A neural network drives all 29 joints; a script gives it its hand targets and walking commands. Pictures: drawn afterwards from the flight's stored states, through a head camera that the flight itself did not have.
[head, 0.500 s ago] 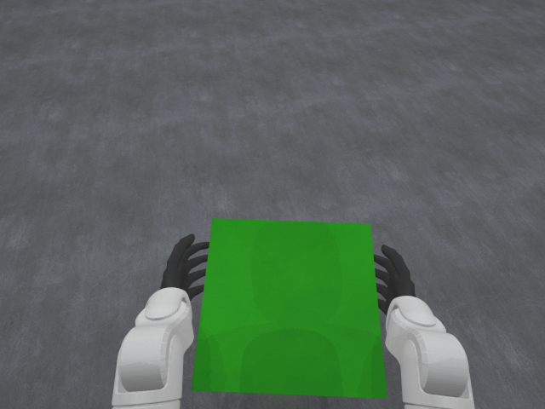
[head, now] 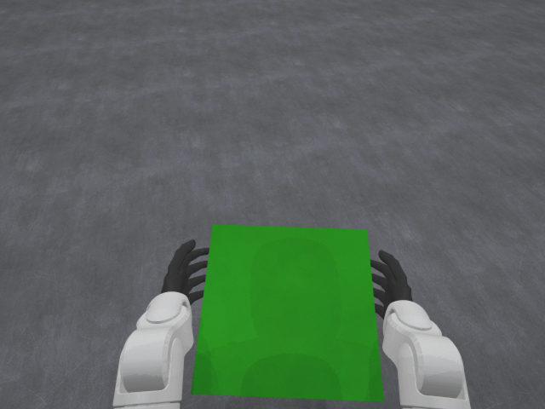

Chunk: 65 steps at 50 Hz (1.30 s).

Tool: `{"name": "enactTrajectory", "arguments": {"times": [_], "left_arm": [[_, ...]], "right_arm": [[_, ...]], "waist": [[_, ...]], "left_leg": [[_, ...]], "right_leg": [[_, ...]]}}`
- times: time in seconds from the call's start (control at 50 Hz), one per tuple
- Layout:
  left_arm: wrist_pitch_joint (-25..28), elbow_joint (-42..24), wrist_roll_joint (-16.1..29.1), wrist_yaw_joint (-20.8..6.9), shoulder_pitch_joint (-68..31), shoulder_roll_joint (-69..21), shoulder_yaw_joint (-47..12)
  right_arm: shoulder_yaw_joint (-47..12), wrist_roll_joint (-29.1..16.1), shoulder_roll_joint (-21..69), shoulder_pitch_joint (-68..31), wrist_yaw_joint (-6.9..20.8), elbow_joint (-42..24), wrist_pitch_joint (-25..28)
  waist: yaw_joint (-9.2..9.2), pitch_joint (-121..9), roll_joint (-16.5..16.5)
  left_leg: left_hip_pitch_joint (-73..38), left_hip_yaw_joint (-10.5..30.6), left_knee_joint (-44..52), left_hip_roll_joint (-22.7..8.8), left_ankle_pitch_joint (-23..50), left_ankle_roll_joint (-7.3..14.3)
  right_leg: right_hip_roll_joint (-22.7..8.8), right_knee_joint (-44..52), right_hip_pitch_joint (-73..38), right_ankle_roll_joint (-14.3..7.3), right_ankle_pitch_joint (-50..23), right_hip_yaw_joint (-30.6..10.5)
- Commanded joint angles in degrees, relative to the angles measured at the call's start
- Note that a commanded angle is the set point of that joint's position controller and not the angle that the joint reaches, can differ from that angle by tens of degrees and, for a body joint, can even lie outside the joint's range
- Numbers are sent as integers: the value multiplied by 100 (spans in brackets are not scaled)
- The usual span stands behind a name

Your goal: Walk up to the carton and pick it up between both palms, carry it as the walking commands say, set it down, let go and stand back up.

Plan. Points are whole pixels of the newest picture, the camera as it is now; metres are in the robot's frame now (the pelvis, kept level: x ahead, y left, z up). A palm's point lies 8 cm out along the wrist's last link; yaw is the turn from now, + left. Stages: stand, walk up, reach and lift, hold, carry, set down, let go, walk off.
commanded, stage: carry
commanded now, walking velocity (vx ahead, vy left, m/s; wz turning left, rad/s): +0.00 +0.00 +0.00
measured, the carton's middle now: (285, 316) +0.28 +0.00 -0.03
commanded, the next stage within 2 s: none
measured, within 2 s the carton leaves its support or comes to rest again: neither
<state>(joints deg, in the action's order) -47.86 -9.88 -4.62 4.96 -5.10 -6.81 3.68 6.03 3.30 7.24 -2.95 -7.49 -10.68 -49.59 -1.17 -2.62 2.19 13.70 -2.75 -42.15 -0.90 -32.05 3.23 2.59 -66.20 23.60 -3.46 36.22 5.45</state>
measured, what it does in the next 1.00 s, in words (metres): walks ahead: right foot, then left foot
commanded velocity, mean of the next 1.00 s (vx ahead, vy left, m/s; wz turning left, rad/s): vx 0.00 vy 0.00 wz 0.00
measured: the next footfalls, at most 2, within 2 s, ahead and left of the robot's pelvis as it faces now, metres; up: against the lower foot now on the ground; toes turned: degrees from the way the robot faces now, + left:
right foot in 0.12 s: +0.16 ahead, -0.09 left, +0.00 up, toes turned -2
left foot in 0.38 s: +0.24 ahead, +0.09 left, +0.00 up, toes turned +2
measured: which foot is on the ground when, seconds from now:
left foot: down 0.00-0.12, up 0.14-0.36, down 0.38-0.62, up 0.64-0.80, down 0.82-1.00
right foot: up 0.00-0.10, down 0.12-0.42, up 0.44-0.58, down 0.60-0.84, up 0.86-1.00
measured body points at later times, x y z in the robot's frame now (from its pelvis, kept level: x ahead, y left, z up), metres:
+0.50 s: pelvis +0.27 +0.00 +0.01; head +0.30 +0.01 +0.46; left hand +0.56 +0.15 +0.04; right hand +0.56 -0.15 +0.04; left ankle +0.20 +0.09 -0.71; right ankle +0.15 -0.09 -0.67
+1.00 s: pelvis +0.54 -0.01 -0.01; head +0.57 -0.02 +0.44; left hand +0.83 +0.14 +0.02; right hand +0.82 -0.17 +0.00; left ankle +0.39 +0.09 -0.71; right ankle +0.50 -0.10 -0.64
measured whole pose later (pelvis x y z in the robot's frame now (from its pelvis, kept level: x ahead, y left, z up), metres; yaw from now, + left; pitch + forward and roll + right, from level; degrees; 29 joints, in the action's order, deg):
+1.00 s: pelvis +0.54 -0.01 -0.01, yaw -1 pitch +4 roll -2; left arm -43.6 -4.8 -6.4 4.5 -4.0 -6.5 3.7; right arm 6.0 4.2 7.3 -3.5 -6.9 -4.6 -45.1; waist -1.1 -1.3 3.7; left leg 9.3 -3.6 -43.0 -2.8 -35.7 2.1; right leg 2.2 -72.4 32.9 -2.5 43.1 6.0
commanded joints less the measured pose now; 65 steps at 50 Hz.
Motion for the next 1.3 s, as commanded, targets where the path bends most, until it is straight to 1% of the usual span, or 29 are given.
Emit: {"name": "enactTrajectory", "arguments": {"times": [0.0, 0.04, 0.06, 0.08, 0.1, 0.14, 0.26, 0.32, 0.36, 0.38, 0.44, 0.52, 0.56, 0.58, 0.66, 0.68, 0.74, 0.76, 0.78, 0.8, 0.82, 0.92, 1.0, 1.02, 1.04, 1.14, 1.18, 1.2, 1.28], "left_arm": [[1, -144, 807, -608, -1211, -3090, -2325], [69, -60, 833, -760, -1418, -3312, -2445], [146, 226, 693, -785, -1610, -3225, -2308], [235, -209, 890, -821, -1864, -3587, -2547], [202, -567, 1068, -787, -1981, -3689, -2652], [209, 490, 598, -839, -1499, -3436, -2348], [476, -756, 983, -756, -2065, -3481, -2674], [415, -624, 837, -737, -2121, -3414, -2892], [390, -488, 689, -774, -2223, -3256, -2874], [413, -1380, 1045, -671, -3009, -3282, -3016], [245, 326, 437, -730, -1860, -3099, -2409], [316, -152, 774, -749, -1936, -3132, -2362], [399, 480, 628, -868, -1744, -3262, -2243], [468, 7, 854, -817, -2271, -3333, -2301], [455, 348, 749, -888, -1440, -3270, -2229], [531, -1050, 1245, -746, -2096, -3401, -2490], [510, -257, 728, -768, -1664, -3163, -2499], [526, -514, 855, -782, -2041, -3190, -2660], [531, -604, 902, -826, -2201, -3245, -2814], [509, -1185, 1087, -760, -2605, -3228, -2951], [509, -357, 749, -775, -2652, -2993, -2712], [601, 315, 672, -823, -1613, -3300, -2440], [624, 522, 749, -1017, -1531, -3319, -2467], [686, 294, 853, -1034, -1514, -3423, -2513], [696, -554, 1292, -972, -1838, -3556, -2691], [764, -555, 1074, -1031, -2306, -3368, -2765], [740, -1149, 1253, -924, -2539, -3614, -2907], [721, 216, 695, -1074, -1928, -3541, -2669], [889, -1105, 1054, -1126, -3089, -3635, -3083]], "right_arm": [[-3044, -807, 2915, -2591, 744, -1100, 231], [-3198, -702, 2985, -2590, 797, -952, 266], [-3115, -632, 2912, -2994, 831, -704, 366], [-3405, -921, 3294, -3410, 865, -1422, 424], [-3555, -1153, 3481, -3415, 853, -1545, 326], [-3029, -677, 3126, -2971, 938, -511, 418], [-2901, -843, 3326, -2714, 901, -867, 637], [-2730, -651, 3314, -2486, 983, -337, 611], [-2719, -617, 3252, -2416, 1057, -54, 641], [-2706, -871, 3286, -2825, 940, -834, 632], [-2446, -331, 2982, -2352, 966, 199, 502], [-2694, -567, 2880, -2908, 859, -669, 547], [-2901, -527, 2973, -3097, 924, -569, 646], [-3089, -804, 3108, -3725, 881, -1167, 656], [-3076, -614, 3082, -2879, 872, -680, 710], [-3312, -1184, 3184, -3540, 786, -1955, 779], [-2764, -619, 3118, -2392, 936, -380, 710], [-2772, -646, 3207, -2435, 943, -363, 711], [-2771, -652, 3331, -2190, 998, -51, 683], [-2827, -918, 3220, -2767, 934, -779, 705], [-2382, -426, 2906, -2392, 925, 100, 695], [-2957, -642, 3148, -2831, 975, -579, 828], [-3300, -656, 3019, -2989, 1012, -491, 863], [-3456, -794, 3218, -3127, 1038, -814, 905], [-3699, -1299, 3426, -3557, 971, -1796, 924], [-3130, -911, 3317, -2860, 1060, -535, 846], [-3220, -1127, 3689, -2908, 1006, -840, 800], [-2959, -546, 3685, -2148, 1144, 538, 769], [-3016, -732, 3911, -2376, 1247, 208, 875]], "waist": [[271, -1571, 255], [29, -2498, -134], [-97, -2895, -595], [-110, -2776, -2005], [15, -2749, -2080], [-71, -2345, -1159], [-54, -2439, -1053], [59, -2976, 99], [183, -2807, 1843], [256, -2679, 1892], [219, -1743, 1013], [8, -2192, 366], [16, -2813, -1130], [-14, -2594, -2434], [-56, -1745, -1767], [-91, -1613, -1671], [173, -2469, -442], [335, -2859, 380], [405, -2922, 1868], [327, -2546, 2463], [472, -2047, 2650], [387, -708, 433], [-134, -2504, -149], [-234, -2689, -1507], [-35, -2694, -2010], [12, -2394, -1059], [-22, -2474, -1075], [-28, -2521, -1068], [-4, -2587, -605]], "left_leg": [[-3103, 1241, 659, -899, 9496, 549], [-1605, 128, -588, -625, 8807, 146], [-478, -13, -1870, -209, 6819, -276], [1278, 134, -3222, 707, 785, -578], [1464, 623, -3149, 614, -429, -489], [2080, 714, -2966, 490, -459, -262], [1511, -80, 688, 210, 644, -144], [-1108, 443, 1318, -197, 5213, 161], [-2687, 1750, 640, -1490, 11127, 1089], [-2844, 1930, 749, -1718, 11795, 1354], [-2940, 1809, 855, -1358, 10261, 956], [-1960, 735, 63, -919, 9851, 341], [456, 182, -1416, -246, 5860, -154], [2040, -107, -1855, 359, 545, -319], [3593, -321, -741, 363, -381, -101], [3585, -641, -464, 508, -343, -161], [627, -684, 1753, 599, 2396, -43], [-1385, 124, 1532, 100, 5946, 243], [-3425, 1587, 527, -1122, 11367, 1025], [-3819, 2179, 550, -1653, 13284, 1565], [-3722, 2580, 609, -1785, 12478, 1706], [-3846, 2193, 806, -1121, 9631, 681], [-728, -20, -1149, -463, 7200, -131], [675, -119, -3088, 390, 2593, -465], [1005, 650, -3692, 754, -91, -494], [1670, 711, -2721, 80, 73, -236], [1722, 459, -1797, 74, 60, -252], [1800, 379, -1342, 84, 83, -202], [897, -181, 240, 315, 1201, -213]], "right_leg": [[69, 2024, 2191, 3, -933, 373], [119, 3727, -921, -38, -3603, 590], [-743, 3564, -2444, -638, -7167, -462], [-2201, 3451, -3524, -1702, -11474, -2465], [-2386, 3275, -3672, -1932, -12028, -2759], [-2269, 3270, -3813, -1710, -10741, -2382], [-1565, 2988, -3789, -783, -9563, -1160], [-1145, 2395, -2093, -148, -6885, -480], [-173, 979, 194, 158, -1803, -162], [35, 619, 695, 131, -267, -271], [-199, 1728, 1650, -5, -250, -135], [-43, 3563, -335, 89, -2593, 372], [-1113, 3171, -3438, -459, -8867, -694], [-2026, 3067, -4487, -1004, -12326, -1593], [-1739, 3040, -5402, -668, -11496, -1367], [-1610, 2871, -5424, -554, -11937, -1167], [-1259, 1722, -3861, -175, -11002, -203], [-1028, 823, -2131, 109, -8750, 12], [-331, -683, 425, 360, -3595, 227], [273, -1239, 1553, 278, 77, -170], [158, -1495, 2462, 241, 678, -639], [29, -36, 4107, -104, 1004, -206], [-120, 3765, -2161, -107, -4887, 303], [-1573, 3626, -3396, -1059, -9510, -1536], [-2272, 3341, -3649, -1626, -11811, -2923], [-2122, 3401, -3403, -1337, -8951, -2096], [-1969, 3358, -3615, -1179, -9311, -1974], [-1876, 3349, -3712, -1149, -9692, -1826], [-1486, 3199, -3196, -636, -9083, -840]]}}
